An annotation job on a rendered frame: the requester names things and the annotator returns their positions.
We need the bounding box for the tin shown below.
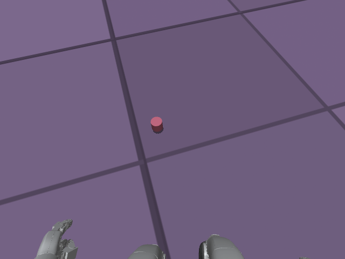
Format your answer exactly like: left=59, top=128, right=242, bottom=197
left=151, top=117, right=163, bottom=132

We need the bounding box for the left robot hand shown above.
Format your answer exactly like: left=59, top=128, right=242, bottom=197
left=36, top=219, right=78, bottom=259

